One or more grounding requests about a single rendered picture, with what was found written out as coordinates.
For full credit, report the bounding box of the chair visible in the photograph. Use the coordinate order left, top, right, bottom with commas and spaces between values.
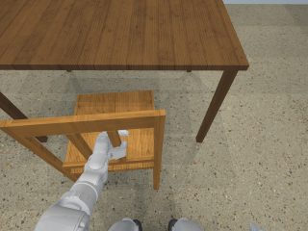
0, 90, 166, 191

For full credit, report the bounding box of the table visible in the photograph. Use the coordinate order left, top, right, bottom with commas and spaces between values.
0, 0, 249, 142

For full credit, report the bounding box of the robot left hand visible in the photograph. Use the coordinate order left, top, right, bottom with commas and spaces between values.
92, 130, 129, 161

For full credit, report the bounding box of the left robot forearm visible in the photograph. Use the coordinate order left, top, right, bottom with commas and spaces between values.
34, 153, 109, 231

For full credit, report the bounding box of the right robot foot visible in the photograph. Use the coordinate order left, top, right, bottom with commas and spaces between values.
167, 218, 178, 231

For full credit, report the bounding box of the robot left upper arm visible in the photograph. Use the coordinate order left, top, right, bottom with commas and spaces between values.
37, 205, 90, 231

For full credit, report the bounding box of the robot right thigh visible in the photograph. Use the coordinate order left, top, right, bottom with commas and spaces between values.
171, 220, 204, 231

